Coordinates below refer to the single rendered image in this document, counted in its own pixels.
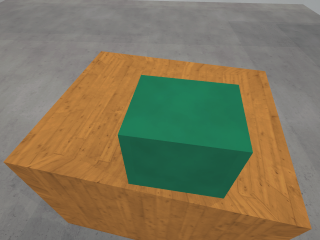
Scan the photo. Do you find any pedestal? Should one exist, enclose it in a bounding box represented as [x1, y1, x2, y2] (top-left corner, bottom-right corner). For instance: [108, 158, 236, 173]
[4, 51, 312, 240]

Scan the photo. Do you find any carton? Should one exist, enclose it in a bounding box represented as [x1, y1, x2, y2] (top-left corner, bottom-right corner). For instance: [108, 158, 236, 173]
[118, 75, 253, 199]

